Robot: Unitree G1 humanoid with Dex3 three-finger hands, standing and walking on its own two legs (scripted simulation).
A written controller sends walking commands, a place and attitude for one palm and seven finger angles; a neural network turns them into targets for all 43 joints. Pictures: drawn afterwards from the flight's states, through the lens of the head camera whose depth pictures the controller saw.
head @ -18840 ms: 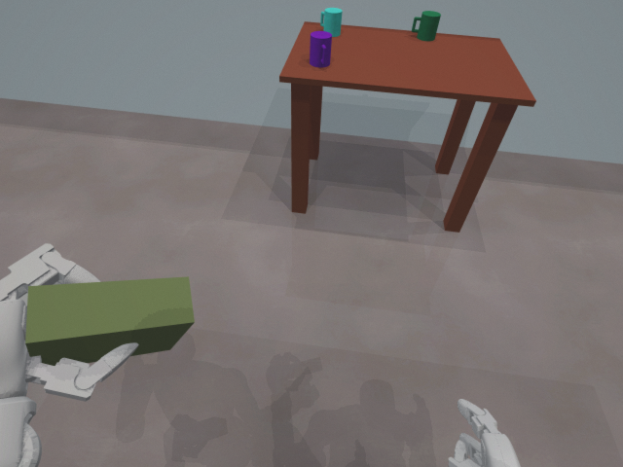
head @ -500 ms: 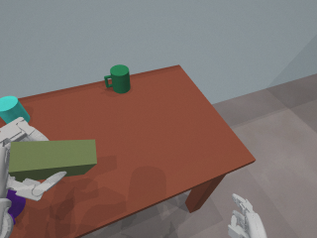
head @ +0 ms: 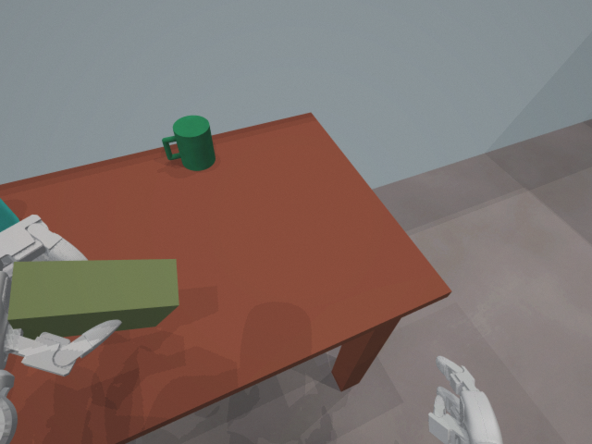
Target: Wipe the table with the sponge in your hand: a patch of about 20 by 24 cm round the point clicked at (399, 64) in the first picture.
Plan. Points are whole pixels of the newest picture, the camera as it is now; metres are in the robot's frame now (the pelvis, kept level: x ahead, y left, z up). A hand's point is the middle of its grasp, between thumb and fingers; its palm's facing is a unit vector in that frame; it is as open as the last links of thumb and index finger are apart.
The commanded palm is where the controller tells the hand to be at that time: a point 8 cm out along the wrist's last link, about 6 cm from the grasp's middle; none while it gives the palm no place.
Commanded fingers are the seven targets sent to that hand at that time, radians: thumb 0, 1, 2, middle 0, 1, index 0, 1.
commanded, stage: shuffle to correct the standing spot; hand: left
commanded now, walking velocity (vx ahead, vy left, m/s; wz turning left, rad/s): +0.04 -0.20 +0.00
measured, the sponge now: (122, 298) +0.23 +0.20 +0.13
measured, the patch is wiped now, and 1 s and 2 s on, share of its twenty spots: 0.00 0.00 0.00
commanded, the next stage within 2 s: none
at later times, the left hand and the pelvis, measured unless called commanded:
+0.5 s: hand (105, 284) +0.23 +0.21 +0.16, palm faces +0.30 -0.86 -0.42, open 9.1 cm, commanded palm +0.17 +0.25 +0.18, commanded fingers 0.00 0.10 1.30 -1.20 -1.60 -1.20 -1.60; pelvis +0.01 -0.03 +0.00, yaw +0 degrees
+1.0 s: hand (90, 294) +0.22 +0.22 +0.15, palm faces +0.31 -0.86 -0.41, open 9.1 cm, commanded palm +0.17 +0.26 +0.18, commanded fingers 0.00 0.10 1.30 -1.20 -1.60 -1.20 -1.60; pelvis +0.01 -0.02 +0.00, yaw +0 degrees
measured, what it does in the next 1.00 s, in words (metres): stands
